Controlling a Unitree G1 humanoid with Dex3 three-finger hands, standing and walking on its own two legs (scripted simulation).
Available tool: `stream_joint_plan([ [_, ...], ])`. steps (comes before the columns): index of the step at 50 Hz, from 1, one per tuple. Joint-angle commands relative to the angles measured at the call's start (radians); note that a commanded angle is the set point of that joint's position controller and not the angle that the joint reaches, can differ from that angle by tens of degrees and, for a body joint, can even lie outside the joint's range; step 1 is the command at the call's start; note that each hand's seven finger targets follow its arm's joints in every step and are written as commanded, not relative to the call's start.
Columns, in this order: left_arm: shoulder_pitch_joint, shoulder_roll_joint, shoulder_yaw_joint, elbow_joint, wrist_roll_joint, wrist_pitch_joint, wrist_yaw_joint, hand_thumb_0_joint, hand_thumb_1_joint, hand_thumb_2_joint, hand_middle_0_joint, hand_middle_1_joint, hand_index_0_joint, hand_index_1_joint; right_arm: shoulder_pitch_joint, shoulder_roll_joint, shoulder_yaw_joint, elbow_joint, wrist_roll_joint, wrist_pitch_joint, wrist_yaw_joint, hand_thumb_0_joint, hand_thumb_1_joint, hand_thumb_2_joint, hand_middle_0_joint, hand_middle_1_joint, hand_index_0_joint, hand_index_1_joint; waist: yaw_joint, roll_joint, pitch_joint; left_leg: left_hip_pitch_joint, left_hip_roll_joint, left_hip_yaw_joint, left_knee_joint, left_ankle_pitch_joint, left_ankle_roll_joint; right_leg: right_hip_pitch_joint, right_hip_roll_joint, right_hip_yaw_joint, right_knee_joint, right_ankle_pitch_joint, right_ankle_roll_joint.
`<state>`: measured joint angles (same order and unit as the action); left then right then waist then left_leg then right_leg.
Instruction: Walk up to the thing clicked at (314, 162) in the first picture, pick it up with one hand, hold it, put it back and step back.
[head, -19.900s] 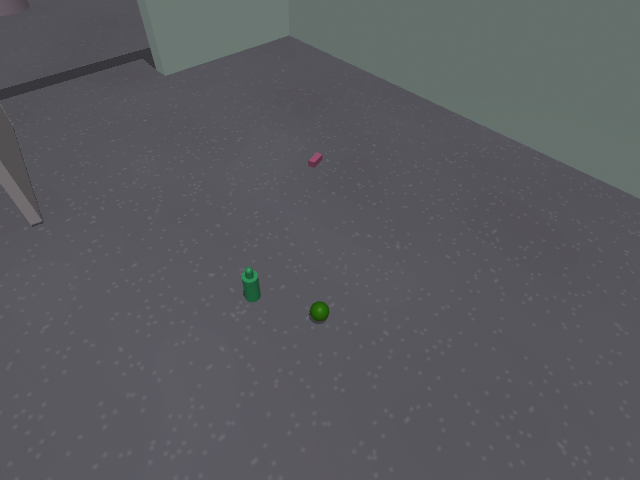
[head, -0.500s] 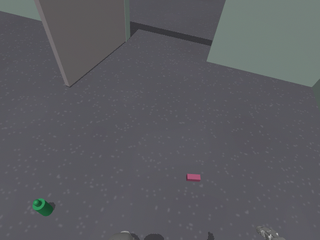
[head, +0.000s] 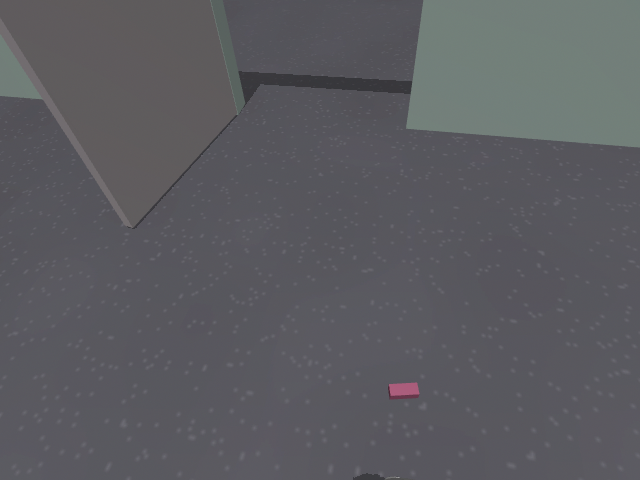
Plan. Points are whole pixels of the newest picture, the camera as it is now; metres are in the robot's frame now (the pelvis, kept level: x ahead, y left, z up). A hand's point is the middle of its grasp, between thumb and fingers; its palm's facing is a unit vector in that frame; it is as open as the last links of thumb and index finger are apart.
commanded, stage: walk up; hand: right
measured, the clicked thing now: (403, 391) +0.48 -0.21 -0.74
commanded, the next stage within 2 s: stand in 1.70 s
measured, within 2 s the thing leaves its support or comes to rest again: neither
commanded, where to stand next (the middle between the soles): +0.09 +0.03 m, yaw +0 degrees
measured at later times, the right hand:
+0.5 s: hand out of the picture +0.10 -0.24 -0.14, palm faces -0.04 +0.92 -0.39, open 7.4 cm
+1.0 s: hand (504, 479) +0.15 -0.23 -0.14, palm faces -0.03 +0.95 -0.31, open 7.4 cm
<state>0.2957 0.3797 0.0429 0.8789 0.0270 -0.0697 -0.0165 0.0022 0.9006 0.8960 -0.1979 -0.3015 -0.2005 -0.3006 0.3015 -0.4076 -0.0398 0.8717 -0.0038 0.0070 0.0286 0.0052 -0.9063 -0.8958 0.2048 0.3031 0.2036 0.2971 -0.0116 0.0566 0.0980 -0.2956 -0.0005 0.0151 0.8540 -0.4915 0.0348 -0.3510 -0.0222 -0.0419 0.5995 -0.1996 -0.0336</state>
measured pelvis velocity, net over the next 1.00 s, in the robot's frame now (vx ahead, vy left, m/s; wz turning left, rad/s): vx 0.06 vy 0.02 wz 0.00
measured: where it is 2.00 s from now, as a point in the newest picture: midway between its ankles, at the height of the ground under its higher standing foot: outside the picture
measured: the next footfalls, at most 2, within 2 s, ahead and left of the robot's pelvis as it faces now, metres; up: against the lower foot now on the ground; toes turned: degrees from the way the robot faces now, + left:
left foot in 0.32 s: +0.10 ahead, +0.16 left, +0.00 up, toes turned +2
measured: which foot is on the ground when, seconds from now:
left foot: up 0.00-0.30, down 0.32-1.00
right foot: down 0.00-1.00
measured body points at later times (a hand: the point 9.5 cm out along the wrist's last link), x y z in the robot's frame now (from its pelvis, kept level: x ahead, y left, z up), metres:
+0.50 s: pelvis +0.04 +0.02 +0.00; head +0.06 +0.04 +0.45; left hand +0.12 +0.32 -0.14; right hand +0.10 -0.29 -0.11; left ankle +0.07 +0.16 -0.73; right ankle +0.07 -0.10 -0.73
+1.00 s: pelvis +0.06 +0.02 +0.02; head +0.06 +0.01 +0.47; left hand +0.13 +0.33 -0.10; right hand +0.16 -0.28 -0.11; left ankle +0.07 +0.16 -0.73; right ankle +0.07 -0.10 -0.73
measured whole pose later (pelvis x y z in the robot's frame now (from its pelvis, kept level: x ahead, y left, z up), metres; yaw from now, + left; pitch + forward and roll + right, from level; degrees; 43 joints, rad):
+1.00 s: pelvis +0.06 +0.02 +0.02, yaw +0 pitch -2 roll +0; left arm 0.10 0.37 0.00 1.15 0.01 -0.02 -0.01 0.00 0.90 0.90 -0.20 -0.30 -0.20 -0.30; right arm 0.05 -0.35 0.00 1.15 0.00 0.00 0.02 0.00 -0.91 -0.90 0.21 0.30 0.21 0.30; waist 0.01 0.01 0.04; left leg -0.14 0.04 0.03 0.35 -0.17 -0.03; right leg -0.16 -0.02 -0.01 0.37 -0.17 0.01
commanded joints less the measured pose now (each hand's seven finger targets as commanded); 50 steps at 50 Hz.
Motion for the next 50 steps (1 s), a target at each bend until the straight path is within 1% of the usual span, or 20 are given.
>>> stream_joint_plan([
  [1,0.053,0.280,0.074,-0.075,-0.013,-0.019,0.030,0.000,0.900,0.900,-0.200,-0.300,-0.200,-0.300,0.058,-0.214,-0.057,-0.041,-0.005,-0.019,-0.018,0.000,-0.900,-0.900,0.200,0.300,0.200,0.300,0.026,-0.177,-0.070,-0.236,0.043,-0.133,0.155,0.014,0.010,0.226,-0.267,0.378,-0.315,-0.070,-0.147],
  [2,0.046,0.280,0.071,-0.077,-0.017,-0.021,0.030,0.000,0.900,0.900,-0.200,-0.300,-0.200,-0.300,0.065,-0.205,-0.054,-0.033,-0.003,-0.018,-0.015,0.000,-0.900,-0.900,0.200,0.300,0.200,0.300,0.018,-0.205,-0.060,-0.219,0.052,-0.123,0.134,0.055,0.004,0.204,-0.245,0.314,-0.312,-0.006,-0.127],
  [5,0.006,0.259,0.062,-0.079,-0.017,-0.019,0.031,0.000,0.900,0.900,-0.200,-0.300,-0.200,-0.300,0.076,-0.174,-0.048,-0.002,0.003,-0.015,-0.014,0.000,-0.900,-0.900,0.200,0.300,0.200,0.300,0.012,-0.233,-0.069,-0.158,0.045,-0.080,0.096,0.116,-0.023,0.164,-0.217,0.211,-0.293,0.119,-0.143],
  [8,-0.062,0.251,0.053,-0.095,-0.011,-0.004,0.028,0.000,0.900,0.900,-0.200,-0.300,-0.200,-0.300,0.047,-0.164,-0.040,0.019,0.002,-0.023,-0.017,0.000,-0.900,-0.900,0.200,0.300,0.200,0.300,0.006,-0.235,-0.050,-0.080,0.059,-0.035,-0.044,0.138,-0.041,0.063,-0.198,0.145,-0.282,0.060,-0.154],
  [11,-0.082,0.265,0.056,-0.091,-0.009,0.016,0.021,0.000,0.900,0.900,-0.200,-0.300,-0.200,-0.300,0.024,-0.155,-0.039,0.040,0.001,-0.034,-0.023,0.000,-0.900,-0.900,0.200,0.300,0.200,0.300,0.018,-0.246,-0.073,-0.005,0.040,0.014,-0.144,0.163,-0.045,0.029,-0.204,0.154,-0.229,0.030,-0.162],
  [13,-0.111,0.259,0.050,-0.087,-0.014,0.034,0.016,0.000,0.900,0.900,-0.200,-0.300,-0.200,-0.300,0.043,-0.149,-0.041,0.069,-0.004,-0.040,-0.030,0.000,-0.900,-0.900,0.200,0.300,0.200,0.300,-0.002,-0.204,-0.095,0.105,0.019,0.030,-0.240,0.227,-0.036,-0.034,-0.197,0.152,-0.164,-0.042,-0.148],
  [14,-0.141,0.238,0.042,-0.086,-0.022,0.042,0.014,0.000,0.900,0.900,-0.200,-0.300,-0.200,-0.300,0.054,-0.146,-0.039,0.083,-0.007,-0.044,-0.034,0.000,-0.900,-0.900,0.200,0.300,0.200,0.300,-0.021,-0.176,-0.099,0.146,0.014,0.028,-0.299,0.253,-0.023,-0.059,-0.179,0.141,-0.125,-0.094,-0.121],
  [15,-0.149,0.201,0.027,-0.080,-0.028,0.050,0.014,0.000,0.900,0.900,-0.200,-0.300,-0.200,-0.300,0.053,-0.151,-0.041,0.087,-0.013,-0.050,-0.039,0.000,-0.900,-0.900,0.200,0.300,0.200,0.300,-0.034,-0.126,-0.098,0.178,0.030,-0.007,-0.369,0.250,-0.010,-0.089,-0.163,0.131,-0.076,-0.131,-0.087],
  [16,-0.119,0.155,0.011,-0.073,-0.035,0.053,0.013,0.000,0.900,0.900,-0.200,-0.300,-0.200,-0.300,0.016,-0.195,-0.047,0.074,-0.024,-0.060,-0.044,0.000,-0.900,-0.900,0.200,0.300,0.200,0.300,-0.015,0.018,-0.080,0.152,0.136,-0.178,-0.477,0.204,0.018,-0.108,-0.105,0.093,0.010,-0.165,-0.042],
  [17,-0.091,0.121,-0.003,-0.064,-0.037,0.055,0.010,0.000,0.900,0.900,-0.200,-0.300,-0.200,-0.300,-0.049,-0.241,-0.051,0.048,-0.030,-0.074,-0.046,0.000,-0.900,-0.900,0.200,0.300,0.200,0.300,0.019,0.132,-0.052,0.078,0.295,-0.433,-0.594,0.148,0.075,-0.116,-0.019,0.062,0.102,-0.217,0.008],
  [18,-0.109,0.176,0.016,-0.035,-0.035,0.060,0.020,0.000,0.900,0.900,-0.200,-0.300,-0.200,-0.300,-0.129,-0.289,-0.052,0.041,-0.023,-0.068,-0.043,0.000,-0.900,-0.900,0.200,0.300,0.200,0.300,0.013,0.140,-0.031,-0.076,0.362,-0.456,-0.607,0.093,0.172,-0.016,-0.001,0.063,0.163,-0.326,0.009],
  [19,-0.076,0.194,0.023,-0.002,-0.033,0.058,0.019,0.000,0.900,0.900,-0.200,-0.300,-0.200,-0.300,-0.177,-0.265,-0.045,0.032,-0.020,-0.063,-0.040,0.000,-0.900,-0.900,0.200,0.300,0.200,0.300,0.035,0.127,-0.023,-0.139,0.326,-0.396,-0.557,0.114,0.166,0.083,-0.026,0.075,0.135,-0.289,0.010],
  [21,-0.066,0.195,0.021,0.040,-0.040,0.041,0.014,0.000,0.900,0.900,-0.200,-0.300,-0.200,-0.300,-0.206,-0.199,-0.024,0.036,-0.011,-0.057,-0.037,0.000,-0.900,-0.900,0.200,0.300,0.200,0.300,0.057,0.110,-0.054,-0.097,0.207,-0.190,-0.482,0.228,0.064,0.159,-0.035,0.062,-0.065,-0.093,0.004],
  [23,-0.092,0.202,0.022,0.059,-0.039,0.030,0.016,0.000,0.900,0.900,-0.200,-0.300,-0.200,-0.300,-0.191,-0.169,-0.015,0.054,-0.002,-0.060,-0.036,0.000,-0.900,-0.900,0.200,0.300,0.200,0.300,0.035,0.092,-0.145,0.008,0.153,-0.121,-0.401,0.419,0.016,0.205,-0.072,0.118,-0.117,0.124,-0.008],
  [24,-0.129,0.206,0.016,0.054,-0.033,0.028,0.016,0.000,0.900,0.900,-0.200,-0.300,-0.200,-0.300,-0.159,-0.168,-0.013,0.068,0.002,-0.060,-0.035,0.000,-0.900,-0.900,0.200,0.300,0.200,0.300,0.012,0.080,-0.184,0.035,0.139,-0.115,-0.398,0.442,0.007,0.220,-0.086,0.135,-0.118,0.151,-0.018],
  [26,-0.168,0.202,0.008,0.070,-0.033,0.029,0.013,0.000,0.900,0.900,-0.200,-0.300,-0.200,-0.300,-0.169,-0.183,-0.014,0.089,0.003,-0.054,-0.033,0.000,-0.900,-0.900,0.200,0.300,0.200,0.300,0.001,0.092,-0.146,0.031,0.150,-0.135,-0.486,0.245,0.004,0.171,-0.072,0.119,-0.121,0.017,-0.015],
  [28,-0.150,0.196,0.004,0.107,-0.027,0.034,0.010,0.000,0.900,0.900,-0.200,-0.300,-0.200,-0.300,-0.238,-0.181,-0.013,0.091,-0.003,-0.050,-0.034,0.000,-0.900,-0.900,0.200,0.300,0.200,0.300,0.023,0.067,-0.109,0.034,0.165,-0.144,-0.503,0.176,0.007,0.157,-0.064,0.105,-0.171,-0.026,-0.001],
  [31,-0.185,0.202,-0.005,0.137,-0.023,0.027,0.010,0.000,0.900,0.900,-0.200,-0.300,-0.200,-0.300,-0.222,-0.162,-0.005,0.121,0.007,-0.046,-0.034,0.000,-0.900,-0.900,0.200,0.300,0.200,0.300,-0.003,-0.033,-0.096,0.077,0.128,-0.095,-0.490,0.226,0.000,0.135,-0.095,0.149,-0.233,0.011,-0.006],
  [37,-0.217,0.200,-0.012,0.182,-0.021,0.018,0.016,0.000,0.900,0.900,-0.200,-0.300,-0.200,-0.300,-0.250,-0.156,-0.002,0.169,0.008,-0.041,-0.031,0.000,-0.900,-0.900,0.200,0.300,0.200,0.300,-0.008,-0.096,-0.136,0.199,0.128,-0.068,-0.499,0.373,-0.010,0.132,-0.112,0.148,-0.291,0.109,0.001],
  [50,-0.246,0.198,-0.005,0.219,-0.022,0.025,0.022,0.000,0.900,0.900,-0.200,-0.300,-0.200,-0.300,-0.300,-0.149,0.002,0.230,0.002,-0.037,-0.026,0.000,-0.900,-0.900,0.200,0.300,0.200,0.300,0.015,-0.073,-0.141,0.202,0.135,-0.058,-0.563,0.385,-0.022,0.192,-0.106,0.132,-0.312,0.125,0.011],
])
